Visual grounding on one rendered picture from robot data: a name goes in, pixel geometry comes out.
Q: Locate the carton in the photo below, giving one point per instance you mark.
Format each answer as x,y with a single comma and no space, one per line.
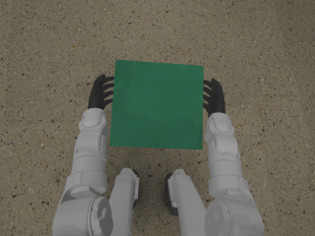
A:
157,105

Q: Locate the right robot thigh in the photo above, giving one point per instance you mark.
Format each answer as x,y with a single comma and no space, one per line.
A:
191,209

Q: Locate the left robot forearm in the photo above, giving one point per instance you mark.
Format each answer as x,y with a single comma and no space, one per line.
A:
89,159

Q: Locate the robot left upper arm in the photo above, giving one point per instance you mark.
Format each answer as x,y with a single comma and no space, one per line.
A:
88,216

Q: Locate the robot right upper arm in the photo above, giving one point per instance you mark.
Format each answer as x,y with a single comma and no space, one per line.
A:
229,218

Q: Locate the left robot hand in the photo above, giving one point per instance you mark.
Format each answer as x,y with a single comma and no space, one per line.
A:
98,95

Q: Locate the right robot shin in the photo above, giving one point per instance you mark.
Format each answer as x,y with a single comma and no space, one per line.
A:
177,171

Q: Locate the right robot forearm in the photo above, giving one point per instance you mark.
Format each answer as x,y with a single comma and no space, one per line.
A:
226,175

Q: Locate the right robot hand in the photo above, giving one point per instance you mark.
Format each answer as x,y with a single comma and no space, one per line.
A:
216,103

